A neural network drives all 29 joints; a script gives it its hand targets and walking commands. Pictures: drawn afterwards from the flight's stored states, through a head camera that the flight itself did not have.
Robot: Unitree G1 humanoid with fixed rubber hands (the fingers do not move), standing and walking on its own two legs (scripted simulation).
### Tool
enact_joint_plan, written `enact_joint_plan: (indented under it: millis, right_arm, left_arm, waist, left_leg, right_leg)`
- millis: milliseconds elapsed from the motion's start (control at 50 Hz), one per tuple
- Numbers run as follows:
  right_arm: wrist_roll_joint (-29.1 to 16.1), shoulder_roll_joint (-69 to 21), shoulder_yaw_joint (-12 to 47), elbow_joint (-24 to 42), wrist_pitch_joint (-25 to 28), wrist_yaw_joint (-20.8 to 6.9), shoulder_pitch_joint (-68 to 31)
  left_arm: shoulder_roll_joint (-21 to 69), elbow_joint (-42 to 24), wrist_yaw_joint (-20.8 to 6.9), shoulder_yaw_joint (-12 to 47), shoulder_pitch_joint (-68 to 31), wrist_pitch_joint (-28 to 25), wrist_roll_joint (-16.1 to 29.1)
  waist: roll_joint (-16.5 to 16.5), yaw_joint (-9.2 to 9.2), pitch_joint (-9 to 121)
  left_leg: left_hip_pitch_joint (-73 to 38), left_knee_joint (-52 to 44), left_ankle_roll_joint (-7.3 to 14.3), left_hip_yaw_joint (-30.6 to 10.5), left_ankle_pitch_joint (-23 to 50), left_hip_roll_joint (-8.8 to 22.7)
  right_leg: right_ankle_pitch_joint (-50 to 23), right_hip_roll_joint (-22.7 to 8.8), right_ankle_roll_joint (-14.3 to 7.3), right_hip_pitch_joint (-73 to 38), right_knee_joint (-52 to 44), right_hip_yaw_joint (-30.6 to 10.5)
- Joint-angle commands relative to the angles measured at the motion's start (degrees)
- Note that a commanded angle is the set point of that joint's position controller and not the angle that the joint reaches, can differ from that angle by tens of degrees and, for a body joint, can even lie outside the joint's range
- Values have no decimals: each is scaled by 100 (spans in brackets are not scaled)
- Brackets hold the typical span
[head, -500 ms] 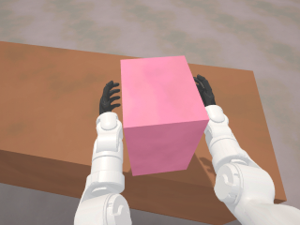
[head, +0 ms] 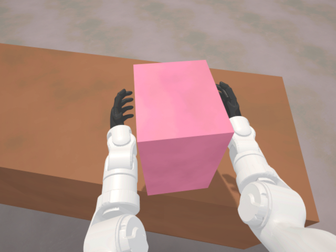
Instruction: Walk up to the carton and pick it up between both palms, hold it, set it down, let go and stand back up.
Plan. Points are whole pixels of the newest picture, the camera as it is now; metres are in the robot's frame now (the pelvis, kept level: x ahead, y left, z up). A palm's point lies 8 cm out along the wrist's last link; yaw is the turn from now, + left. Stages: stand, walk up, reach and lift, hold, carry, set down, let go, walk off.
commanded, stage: set down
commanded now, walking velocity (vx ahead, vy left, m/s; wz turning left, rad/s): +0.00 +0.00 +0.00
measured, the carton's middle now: (174, 132) +0.40 +0.02 +0.02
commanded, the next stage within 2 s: none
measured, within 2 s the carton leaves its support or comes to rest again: neither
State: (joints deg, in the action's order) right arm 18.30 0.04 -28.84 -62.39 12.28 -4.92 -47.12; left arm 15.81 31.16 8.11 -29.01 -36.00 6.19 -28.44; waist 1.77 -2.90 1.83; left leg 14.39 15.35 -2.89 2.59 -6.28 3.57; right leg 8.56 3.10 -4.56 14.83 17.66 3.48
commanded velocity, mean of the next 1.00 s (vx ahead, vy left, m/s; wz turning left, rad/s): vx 0.00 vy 0.00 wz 0.00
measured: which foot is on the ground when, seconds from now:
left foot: down 0.00-1.00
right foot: down 0.00-1.00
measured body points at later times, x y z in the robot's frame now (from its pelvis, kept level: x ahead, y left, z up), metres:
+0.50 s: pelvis -0.01 +0.00 -0.01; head +0.06 -0.01 +0.44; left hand +0.40 +0.15 +0.06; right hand +0.45 -0.13 +0.05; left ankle +0.01 +0.15 -0.75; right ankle +0.00 -0.06 -0.75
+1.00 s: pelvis +0.00 +0.00 +0.00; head +0.04 -0.02 +0.44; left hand +0.41 +0.17 +0.12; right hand +0.47 -0.17 +0.12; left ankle +0.01 +0.16 -0.75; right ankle +0.00 -0.07 -0.75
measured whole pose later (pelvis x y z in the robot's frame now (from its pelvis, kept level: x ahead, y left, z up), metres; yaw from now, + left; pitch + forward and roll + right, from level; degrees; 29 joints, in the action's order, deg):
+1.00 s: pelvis +0.00 +0.00 +0.00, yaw -4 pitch +10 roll +0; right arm -22.6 22.8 11.0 -58.8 -1.8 -2.2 -52.6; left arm 2.1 26.9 13.2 -11.4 -38.0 18.6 -1.0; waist -2.0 -8.0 5.8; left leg 20.6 20.2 -3.6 -0.2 -9.0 4.1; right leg 8.1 5.1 -4.4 20.8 19.3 -0.5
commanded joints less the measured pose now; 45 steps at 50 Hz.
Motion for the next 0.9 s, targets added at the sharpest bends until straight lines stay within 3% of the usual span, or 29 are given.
enact_joint_plan:
  millis: [0,40,60,80,120,200,240,280,320,340,360,400,440,500,560,620,640,680,700,720,740,760,780,800,820,840,880]
  right_arm:
    - [220,-1505,870,4,103,-423,-2008]
    - [50,-1441,1007,113,83,-419,-2017]
    - [46,-1211,936,93,94,-401,-2046]
    - [24,-1141,951,95,75,-380,-1991]
    - [20,-930,868,9,43,-345,-1985]
    - [-504,177,1170,11,58,-164,-2141]
    - [-1141,1057,1501,-143,30,73,-2129]
    - [-1823,1108,2060,-190,-13,236,-2531]
    - [-2379,1678,2421,-246,-4,320,-2885]
    - [-2561,1805,2514,-314,1,382,-2917]
    - [-2696,1783,2617,-272,9,406,-3061]
    - [-2815,2227,2586,-199,11,480,-3136]
    - [-2893,2340,2671,-246,-44,496,-3000]
    - [-3050,2519,2827,54,-28,507,-3211]
    - [-3260,2683,2998,92,-11,491,-3183]
    - [-3519,2651,3322,367,-78,445,-3067]
    - [-3611,2689,3304,330,-103,438,-3056]
    - [-3788,2622,3524,169,-206,366,-3002]
    - [-3869,2818,3492,375,-250,316,-2976]
    - [-3976,2691,3692,428,-322,308,-3025]
    - [-3968,2679,3679,439,-379,315,-3089]
    - [-4006,2702,3734,685,-415,327,-3024]
    - [-4042,2795,3660,987,-472,330,-3196]
    - [-4051,2725,3708,811,-591,307,-3149]
    - [-4090,2657,3735,946,-693,279,-3165]
    - [-4165,2780,3815,960,-808,266,-2996]
    - [-4108,2847,3809,850,-1020,216,-3087]
  left_arm:
    - [1607,166,-265,1175,-1797,-94,9]
    - [1539,185,-190,1101,-1719,-73,20]
    - [1451,143,-170,1203,-1857,-66,87]
    - [1342,269,-144,1086,-1638,-50,52]
    - [1235,114,-89,1133,-1884,-103,172]
    - [515,-15,256,1228,-2015,-177,473]
    - [-98,1,528,1456,-1978,-152,847]
    - [-122,151,751,1683,-2277,-200,1124]
    - [-378,326,956,1951,-2353,-241,1560]
    - [-318,371,1023,2140,-2404,-257,1749]
    - [-345,298,1067,2204,-2499,-334,1836]
    - [-587,552,1072,2238,-2372,-376,2062]
    - [-772,622,1036,2138,-2237,-418,2181]
    - [-966,300,963,2093,-2356,-473,2331]
    - [-1124,-26,907,2128,-2396,-481,2405]
    - [-1295,-416,848,2030,-2258,-446,2487]
    - [-1292,-652,828,2067,-2301,-420,2486]
    - [-1425,-621,781,1988,-2268,-368,2493]
    - [-1499,-918,783,1891,-2245,-267,2467]
    - [-1508,-833,745,1911,-2224,-169,2524]
    - [-1600,-715,692,1859,-2148,-88,2523]
    - [-1704,-929,652,1867,-2111,-61,2535]
    - [-1723,-1284,663,1870,-2254,83,2624]
    - [-1659,-1054,662,1870,-2127,200,2613]
    - [-1729,-1331,641,1831,-2236,271,2666]
    - [-1714,-1139,622,1797,-1944,485,2643]
    - [-1645,-1153,556,1883,-1889,773,2641]
  waist:
    - [136,-12,1807]
    - [121,-90,1763]
    - [28,34,2000]
    - [33,-96,1901]
    - [97,13,2056]
    - [-31,-151,2142]
    - [14,-123,2159]
    - [-43,-358,2202]
    - [-90,-481,2606]
    - [-86,-356,2720]
    - [-174,-445,2960]
    - [4,-427,3262]
    - [215,-554,3435]
    - [469,-478,3711]
    - [401,-441,3907]
    - [620,-579,4124]
    - [465,-491,4206]
    - [432,-534,4002]
    - [307,-661,4076]
    - [541,-626,3998]
    - [656,-641,3802]
    - [654,-650,3959]
    - [592,-614,4052]
    - [652,-549,3599]
    - [616,-665,3778]
    - [606,-572,3489]
    - [521,-601,3224]
  left_leg:
    - [-538,83,425,259,830,-187]
    - [-594,170,429,258,926,-168]
    - [-724,195,392,243,980,-176]
    - [-660,168,432,286,899,-166]
    - [-663,186,405,285,885,-166]
    - [-737,276,366,273,1060,-142]
    - [-843,304,327,213,1032,-118]
    - [-718,417,321,170,782,-90]
    - [-608,558,214,133,874,-86]
    - [-681,630,134,107,918,-40]
    - [-693,749,104,92,926,-22]
    - [-589,875,52,101,998,-33]
    - [-520,908,74,108,1029,-35]
    - [-147,1023,49,62,1237,-87]
    - [113,1096,35,30,1357,-121]
    - [492,1059,94,48,1348,-184]
    - [573,1065,80,11,1433,-179]
    - [839,1058,82,17,1321,-211]
    - [793,972,63,48,1372,-212]
    - [938,983,104,-7,1420,-232]
    - [1142,904,150,0,1222,-247]
    - [1141,859,136,-2,1219,-280]
    - [1036,787,110,10,1163,-304]
    - [1128,780,140,-79,874,-279]
    - [961,743,140,-92,1032,-243]
    - [832,725,137,-126,1071,-263]
    - [576,600,123,-180,1014,-237]
  right_leg:
    - [-1646,-273,569,-833,-9,-19]
    - [-1670,-276,579,-709,6,-37]
    - [-1673,-253,538,-689,8,-25]
    - [-1538,-228,532,-680,28,-2]
    - [-1548,-189,512,-637,14,-3]
    - [-1434,-129,456,-503,14,-49]
    - [-1230,-47,420,-362,-42,-43]
    - [-813,40,374,17,-42,-144]
    - [-846,108,312,191,43,-206]
    - [-759,151,260,424,69,-155]
    - [-702,158,224,501,110,-177]
    - [-901,178,238,394,178,-199]
    - [-990,187,265,230,216,-219]
    - [-1679,159,319,-336,413,-337]
    - [-2440,82,381,-601,648,-465]
    - [-3148,-35,467,-1285,797,-676]
    - [-3497,-91,507,-1396,834,-737]
    - [-3614,-189,555,-1477,900,-832]
    - [-3712,-227,582,-1594,863,-866]
    - [-3941,-224,637,-1816,906,-912]
    - [-3889,-278,693,-1943,873,-1007]
    - [-4104,-360,740,-2068,885,-1072]
    - [-3765,-300,738,-2029,781,-1092]
    - [-3455,-348,755,-1843,721,-1094]
    - [-3410,-323,732,-1862,694,-1107]
    - [-3413,-280,716,-1938,656,-1037]
    - [-3239,-280,687,-1814,538,-1015]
